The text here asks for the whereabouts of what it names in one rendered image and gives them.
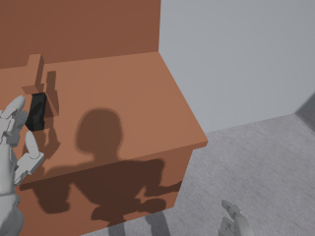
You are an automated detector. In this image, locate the counter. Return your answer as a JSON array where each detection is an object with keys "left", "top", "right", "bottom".
[{"left": 0, "top": 0, "right": 209, "bottom": 236}]

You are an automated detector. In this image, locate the robot left forearm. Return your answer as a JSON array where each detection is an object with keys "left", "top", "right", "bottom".
[{"left": 0, "top": 193, "right": 25, "bottom": 236}]

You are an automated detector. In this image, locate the left robot hand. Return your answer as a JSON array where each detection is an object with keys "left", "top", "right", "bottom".
[{"left": 0, "top": 95, "right": 44, "bottom": 195}]

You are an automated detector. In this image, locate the tap lever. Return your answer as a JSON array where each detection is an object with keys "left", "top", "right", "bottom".
[{"left": 25, "top": 92, "right": 47, "bottom": 132}]

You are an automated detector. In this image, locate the right robot hand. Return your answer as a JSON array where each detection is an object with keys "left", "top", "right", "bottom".
[{"left": 218, "top": 200, "right": 255, "bottom": 236}]

